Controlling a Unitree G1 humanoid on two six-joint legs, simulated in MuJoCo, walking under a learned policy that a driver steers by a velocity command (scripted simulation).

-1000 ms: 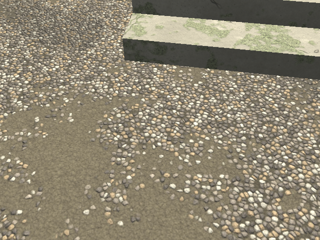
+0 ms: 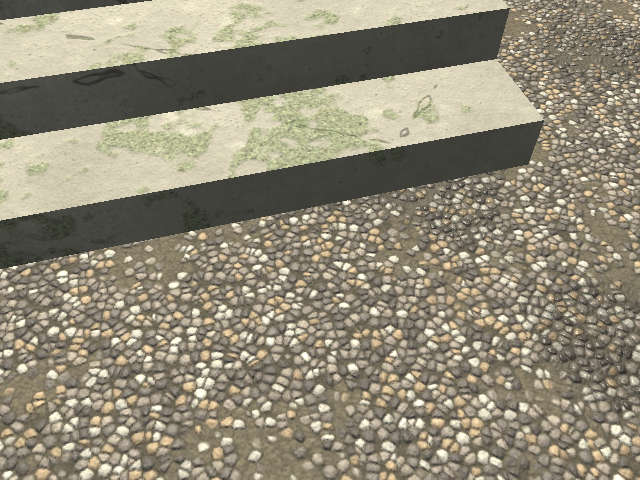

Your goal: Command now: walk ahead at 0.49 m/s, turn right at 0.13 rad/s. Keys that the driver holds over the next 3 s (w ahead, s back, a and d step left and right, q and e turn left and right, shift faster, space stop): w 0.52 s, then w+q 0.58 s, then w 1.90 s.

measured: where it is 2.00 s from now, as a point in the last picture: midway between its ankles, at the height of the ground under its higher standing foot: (300, 281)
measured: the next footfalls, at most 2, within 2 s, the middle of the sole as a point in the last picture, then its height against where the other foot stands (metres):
right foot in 0.38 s outside the picture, level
left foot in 0.94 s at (295, 392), level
